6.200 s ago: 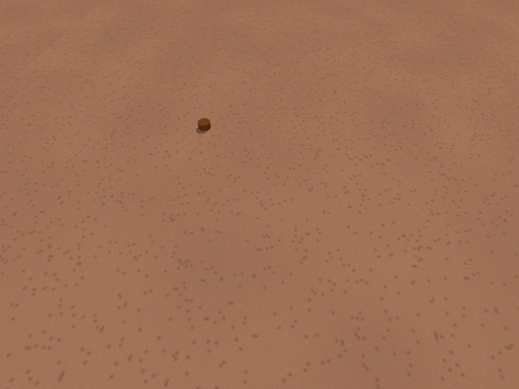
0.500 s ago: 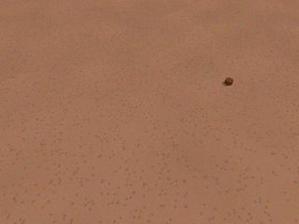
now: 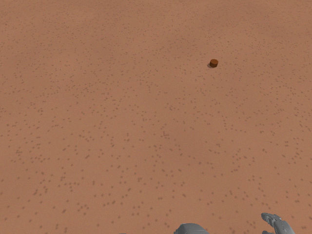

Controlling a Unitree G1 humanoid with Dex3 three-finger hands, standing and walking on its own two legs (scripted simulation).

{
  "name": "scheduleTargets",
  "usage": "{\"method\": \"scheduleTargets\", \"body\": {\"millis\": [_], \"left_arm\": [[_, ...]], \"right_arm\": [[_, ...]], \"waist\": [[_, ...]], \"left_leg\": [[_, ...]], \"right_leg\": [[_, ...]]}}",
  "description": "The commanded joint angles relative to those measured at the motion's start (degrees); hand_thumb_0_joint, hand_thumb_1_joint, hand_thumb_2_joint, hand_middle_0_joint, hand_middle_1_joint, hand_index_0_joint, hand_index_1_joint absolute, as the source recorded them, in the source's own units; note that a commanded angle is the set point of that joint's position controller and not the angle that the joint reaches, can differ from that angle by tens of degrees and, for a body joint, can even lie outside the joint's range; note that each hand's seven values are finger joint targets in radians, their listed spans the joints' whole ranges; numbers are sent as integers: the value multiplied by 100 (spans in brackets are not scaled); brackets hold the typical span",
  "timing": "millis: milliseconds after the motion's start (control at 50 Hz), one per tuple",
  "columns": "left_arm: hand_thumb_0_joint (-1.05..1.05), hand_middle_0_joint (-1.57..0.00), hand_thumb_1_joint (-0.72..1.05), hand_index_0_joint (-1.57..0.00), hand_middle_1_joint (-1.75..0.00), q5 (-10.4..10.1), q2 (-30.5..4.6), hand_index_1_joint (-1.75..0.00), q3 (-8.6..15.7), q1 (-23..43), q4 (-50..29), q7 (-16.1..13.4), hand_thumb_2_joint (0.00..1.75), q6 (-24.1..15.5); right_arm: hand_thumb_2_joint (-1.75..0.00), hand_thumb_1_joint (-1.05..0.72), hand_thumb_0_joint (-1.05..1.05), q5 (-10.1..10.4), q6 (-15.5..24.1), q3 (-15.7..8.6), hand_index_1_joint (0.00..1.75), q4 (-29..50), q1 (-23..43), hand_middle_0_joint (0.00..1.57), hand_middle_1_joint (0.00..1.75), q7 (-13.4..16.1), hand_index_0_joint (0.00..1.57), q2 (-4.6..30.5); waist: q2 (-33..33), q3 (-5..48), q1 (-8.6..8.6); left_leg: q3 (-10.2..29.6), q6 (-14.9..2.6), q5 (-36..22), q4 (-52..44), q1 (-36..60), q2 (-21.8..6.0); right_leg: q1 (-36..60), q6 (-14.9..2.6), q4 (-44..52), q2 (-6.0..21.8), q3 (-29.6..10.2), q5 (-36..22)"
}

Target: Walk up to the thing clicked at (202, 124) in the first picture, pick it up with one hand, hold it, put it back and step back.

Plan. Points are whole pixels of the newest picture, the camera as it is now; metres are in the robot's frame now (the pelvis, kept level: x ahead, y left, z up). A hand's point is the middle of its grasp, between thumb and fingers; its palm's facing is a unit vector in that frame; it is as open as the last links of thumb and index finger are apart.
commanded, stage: walk up
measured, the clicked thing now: (213, 63) +1.60 -0.61 -0.75
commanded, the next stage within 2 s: stand in 1.62 s
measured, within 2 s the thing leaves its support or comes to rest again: neither
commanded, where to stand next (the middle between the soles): +0.04 +0.00 m, yaw -22 degrees
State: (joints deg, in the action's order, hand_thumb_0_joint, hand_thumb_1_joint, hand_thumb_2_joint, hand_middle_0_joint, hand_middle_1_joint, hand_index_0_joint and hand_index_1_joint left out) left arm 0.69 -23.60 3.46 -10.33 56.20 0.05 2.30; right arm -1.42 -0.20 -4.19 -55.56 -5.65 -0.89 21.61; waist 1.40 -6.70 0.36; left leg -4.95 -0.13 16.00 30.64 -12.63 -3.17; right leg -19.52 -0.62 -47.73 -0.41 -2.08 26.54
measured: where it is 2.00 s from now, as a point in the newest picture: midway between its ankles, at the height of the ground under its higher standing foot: outside the picture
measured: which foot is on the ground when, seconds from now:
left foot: down 0.00-0.20, up 0.22-0.54, down 0.56-1.00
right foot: up 0.00-0.16, down 0.18-0.60, up 0.62-0.86, down 0.88-1.00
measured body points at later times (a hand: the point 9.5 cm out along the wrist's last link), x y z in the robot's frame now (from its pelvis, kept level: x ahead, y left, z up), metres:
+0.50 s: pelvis +0.01 -0.02 -0.01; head +0.05 -0.04 +0.44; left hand +0.13 +0.28 -0.11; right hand +0.04 -0.34 -0.14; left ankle +0.05 +0.13 -0.71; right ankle +0.00 -0.14 -0.73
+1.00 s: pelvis -0.01 -0.01 -0.01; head +0.01 -0.04 +0.44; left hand +0.15 +0.27 -0.12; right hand -0.03 -0.34 -0.14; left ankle +0.05 +0.13 -0.71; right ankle -0.04 -0.12 -0.73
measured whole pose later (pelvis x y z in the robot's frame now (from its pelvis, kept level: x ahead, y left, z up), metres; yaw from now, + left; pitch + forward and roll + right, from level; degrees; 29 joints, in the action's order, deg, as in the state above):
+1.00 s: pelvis -0.01 -0.01 -0.01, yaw -20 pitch -3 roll +0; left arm 1.5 -21.4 1.9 -14.5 52.2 -0.2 -1.6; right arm -0.6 -2.6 -2.4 -50.1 -9.9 -0.6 23.3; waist -2.9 -6.8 0.1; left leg 0.2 -0.4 30.1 47.0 -18.7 -3.6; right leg -14.6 -1.4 -36.9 -2.1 -2.1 19.1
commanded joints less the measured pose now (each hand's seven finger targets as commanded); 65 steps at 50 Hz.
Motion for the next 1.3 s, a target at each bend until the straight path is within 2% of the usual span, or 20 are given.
{"method": "scheduleTargets", "body": {"millis": [0,140,180,220,280,420,520,560,580,600,680,840,860,900,920,1060,1100,1140,1180,1280], "left_arm": [[0,-20,90,-20,-30,-66,-861,-30,207,-237,-589,45,90,-115],[0,-20,90,-20,-30,80,-897,-30,329,-983,-572,30,90,-287],[0,-20,90,-20,-30,179,-1810,-30,573,-1011,-756,-88,90,-432],[0,-20,90,-20,-30,138,-1864,-30,544,-608,-997,-121,90,-401],[0,-20,90,-20,-30,28,-1283,-30,390,-477,-1080,-188,90,-445],[0,-20,90,-20,-30,59,-1341,-30,365,-858,-1275,-232,90,-455],[0,-20,90,-20,-30,-46,-1288,-30,295,-227,-1540,-179,90,-324],[0,-20,90,-20,-30,-123,-731,-30,120,-242,-1613,-167,90,-294],[0,-20,90,-20,-30,-92,-879,-30,156,-373,-1477,-225,90,-240],[0,-20,90,-20,-30,-43,-1194,-30,240,-452,-1314,-257,90,-236],[0,-20,90,-20,-30,-75,-1089,-30,287,-574,-1042,-98,90,-278],[0,-20,90,-20,-30,49,-911,-30,235,-899,-695,-114,90,-482],[0,-20,90,-20,-30,92,-1086,-30,284,-829,-702,-145,90,-519],[0,-20,90,-20,-30,137,-1571,-30,320,-367,-881,-177,90,-608],[0,-20,90,-20,-30,136,-1771,-30,327,-181,-933,-162,90,-588],[0,-20,90,-20,-30,37,-1216,-30,173,-75,-777,-148,90,-594],[0,-20,90,-20,-30,-33,-1165,-30,157,275,-803,-127,90,-509],[0,-20,90,-20,-30,-131,-801,-30,73,311,-829,-101,90,-463],[0,-20,90,-20,-30,-134,-825,-30,68,26,-451,-113,90,-397],[0,-20,90,-20,-30,-76,-1049,-30,66,447,-208,-47,90,-485]], "right_arm": [[-90,-90,0,-126,129,-413,30,728,103,20,30,83,20,1483],[-90,-90,0,21,-94,-397,30,1061,-21,20,30,0,20,1438],[-90,-90,0,107,-161,-133,30,1394,73,20,30,-25,20,683],[-90,-90,0,93,-247,-258,30,1254,-54,20,30,82,20,1156],[-90,-90,0,145,-211,-218,30,1001,-232,20,30,60,20,1147],[-90,-90,0,17,-148,-195,30,1118,-181,20,30,78,20,1076],[-90,-90,0,8,-3,-264,30,841,-862,20,30,120,20,1005],[-90,-90,0,-110,76,-413,30,922,-774,20,30,146,20,1616],[-90,-90,0,-50,100,-421,30,1051,-476,20,30,123,20,1843],[-90,-90,0,7,118,-453,30,1060,-313,20,30,95,20,1896],[-90,-90,0,-31,169,-277,30,1106,-247,20,30,117,20,1419],[-90,-90,0,32,-31,-182,30,1257,-181,20,30,22,20,1347],[-90,-90,0,80,-47,-102,30,1255,-251,20,30,22,20,1091],[-90,-90,0,125,-95,10,30,1303,-133,20,30,44,20,831],[-90,-90,0,81,-119,-107,30,1163,-165,20,30,91,20,1134],[-90,-90,0,124,35,-17,30,712,-358,20,30,80,20,1017],[-90,-90,0,90,98,-29,30,482,-673,20,30,97,20,968],[-90,-90,0,6,188,-130,30,371,-751,20,30,140,20,1332],[-90,-90,0,64,212,-75,30,458,65,20,30,97,20,1485],[-90,-90,0,64,190,78,30,171,-19,20,30,68,20,1112]], "waist": [[-1132,416,-42],[-967,934,124],[1532,643,247],[895,524,180],[614,604,34],[702,791,183],[689,863,-284],[-796,810,-255],[-1277,752,-188],[-1291,558,-175],[-1110,210,-21],[-1067,853,103],[-598,904,107],[451,597,32],[568,455,27],[893,791,-27],[850,876,-237],[-69,1166,-219],[-502,795,178],[-489,322,-53]], "left_leg": [[1162,-1178,-1815,-1041,431,-1586],[194,-753,-1695,818,417,-1062],[-75,-61,1790,2688,-1884,281],[689,-11,2134,3223,-1478,-36],[789,-4,1394,3064,-1703,-101],[683,74,1071,1807,-1143,81],[377,-134,-227,-139,362,364],[2365,-601,-718,-1038,744,-1059],[3150,-1269,-173,-1314,225,-1924],[3522,-1721,31,-1381,-286,-2324],[1558,-1027,-1184,-872,-43,-1056],[848,-827,-1467,440,-86,-903],[776,-537,-973,775,-531,-747],[517,-33,1567,1740,-1428,23],[807,-31,1906,2155,-768,-93],[541,-59,920,619,-326,116],[408,-46,-245,-459,467,176],[1406,-347,-1246,-949,961,-642],[1897,-858,-149,-1059,-136,-1227],[866,-159,440,-961,-139,-267]], "right_leg": [[-525,-116,-570,281,-158,431],[1074,-100,2352,-124,677,-1385],[1844,-864,2952,1682,-2646,-2707],[819,-1669,2933,2195,-3054,-2240],[1419,-1118,2407,1305,-1588,-3219],[1201,-1221,1960,1204,-1558,-3892],[159,-839,1118,958,-1325,-3617],[-815,-183,33,-139,-816,-1585],[-780,-112,-786,-525,-476,676],[-506,-62,-1415,-265,-602,945],[-727,-98,-1117,-214,-478,245],[1077,-59,2271,-257,355,-1190],[1486,-168,2410,13,-249,-1490],[1041,-1163,2909,1864,-2841,-1428],[131,-1576,2741,2072,-3004,-1529],[898,-869,2095,1031,-1296,-3488],[506,-638,1800,881,-976,-3074],[177,-221,1249,443,-677,-2317],[790,-113,1427,79,-266,-534],[574,-321,2326,570,-1010,-1442]]}}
